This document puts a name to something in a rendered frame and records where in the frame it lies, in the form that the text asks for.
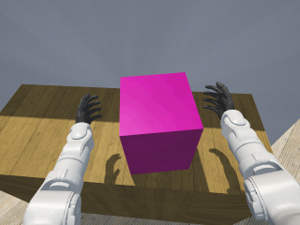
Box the robot left hand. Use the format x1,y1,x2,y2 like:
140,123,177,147
75,93,102,125

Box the robot right upper arm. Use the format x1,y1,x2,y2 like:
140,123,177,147
243,170,300,225

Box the robot left upper arm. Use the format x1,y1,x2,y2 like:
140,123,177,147
24,190,82,225

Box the robot right hand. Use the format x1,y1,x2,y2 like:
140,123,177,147
202,82,235,120

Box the robot left forearm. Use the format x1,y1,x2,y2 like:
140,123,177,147
22,122,95,225

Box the robot right forearm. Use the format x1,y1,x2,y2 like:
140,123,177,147
220,110,300,190

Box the carton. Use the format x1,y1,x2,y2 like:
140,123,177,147
119,72,203,174

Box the pedestal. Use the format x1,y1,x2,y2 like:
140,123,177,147
0,84,274,225

